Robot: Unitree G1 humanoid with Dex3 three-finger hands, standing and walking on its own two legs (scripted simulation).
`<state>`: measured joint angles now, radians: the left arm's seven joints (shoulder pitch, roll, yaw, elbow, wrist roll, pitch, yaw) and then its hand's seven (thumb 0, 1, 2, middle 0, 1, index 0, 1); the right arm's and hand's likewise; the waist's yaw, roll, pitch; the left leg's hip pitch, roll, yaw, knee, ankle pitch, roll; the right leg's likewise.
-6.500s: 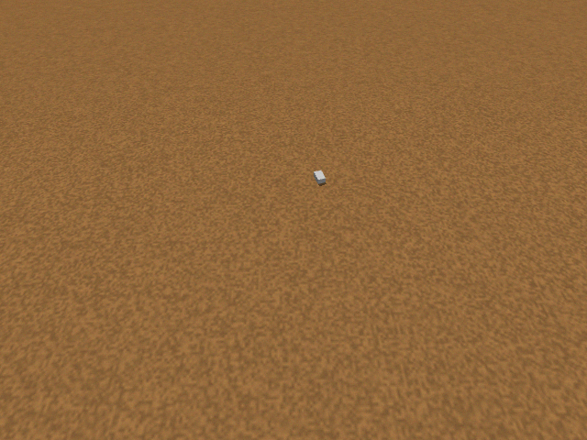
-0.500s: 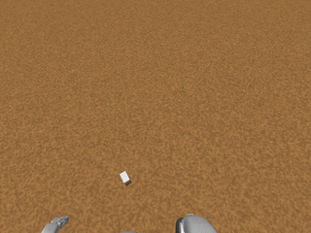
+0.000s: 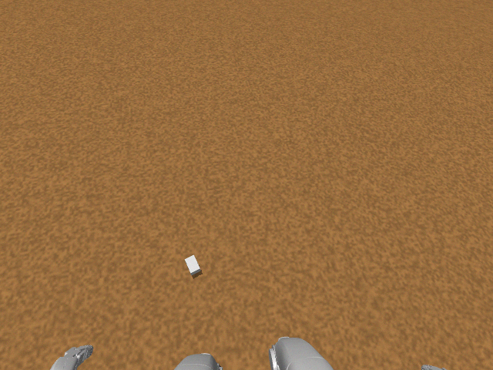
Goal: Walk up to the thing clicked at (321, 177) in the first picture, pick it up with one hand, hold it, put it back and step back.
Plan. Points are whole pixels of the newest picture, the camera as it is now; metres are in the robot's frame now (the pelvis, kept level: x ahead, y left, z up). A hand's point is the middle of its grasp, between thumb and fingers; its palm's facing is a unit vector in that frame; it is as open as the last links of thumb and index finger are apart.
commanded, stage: walk up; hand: left
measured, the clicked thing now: (192, 265) +0.52 +0.21 -0.75
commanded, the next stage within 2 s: none
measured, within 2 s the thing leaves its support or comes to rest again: neither
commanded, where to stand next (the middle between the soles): +0.12 -0.01 m, yaw -2 degrees
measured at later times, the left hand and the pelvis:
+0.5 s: hand out of the picture +0.09 +0.28 -0.14, palm faces -0.04 -0.91 -0.42, open 7.4 cm; pelvis +0.04 +0.00 -0.01, yaw -1 degrees
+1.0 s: hand out of the picture +0.04 +0.27 -0.12, palm faces -0.01 -0.89 -0.46, open 7.4 cm; pelvis +0.06 -0.03 +0.00, yaw -3 degrees
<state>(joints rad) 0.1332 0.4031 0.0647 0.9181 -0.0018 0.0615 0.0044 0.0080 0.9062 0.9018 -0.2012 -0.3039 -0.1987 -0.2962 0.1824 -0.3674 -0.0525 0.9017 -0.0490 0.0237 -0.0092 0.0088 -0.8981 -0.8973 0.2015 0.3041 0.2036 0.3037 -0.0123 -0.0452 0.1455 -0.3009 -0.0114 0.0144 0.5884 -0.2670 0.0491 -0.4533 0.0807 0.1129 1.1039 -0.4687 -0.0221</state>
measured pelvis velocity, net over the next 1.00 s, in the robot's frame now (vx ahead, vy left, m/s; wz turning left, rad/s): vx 0.06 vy -0.03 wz -0.05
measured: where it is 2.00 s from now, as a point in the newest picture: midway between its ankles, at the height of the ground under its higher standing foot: (246, 366)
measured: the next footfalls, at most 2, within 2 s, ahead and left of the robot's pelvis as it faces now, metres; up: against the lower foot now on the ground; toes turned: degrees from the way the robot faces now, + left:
right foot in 0.16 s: -0.01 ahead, -0.13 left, +0.00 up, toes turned -4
left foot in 0.52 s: +0.21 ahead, +0.12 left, +0.01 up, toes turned -1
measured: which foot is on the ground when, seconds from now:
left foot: down 0.00-0.20, up 0.22-0.50, down 0.52-0.88, up 0.90-1.00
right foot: up 0.00-0.14, down 0.16-0.54, up 0.56-0.84, down 0.86-1.00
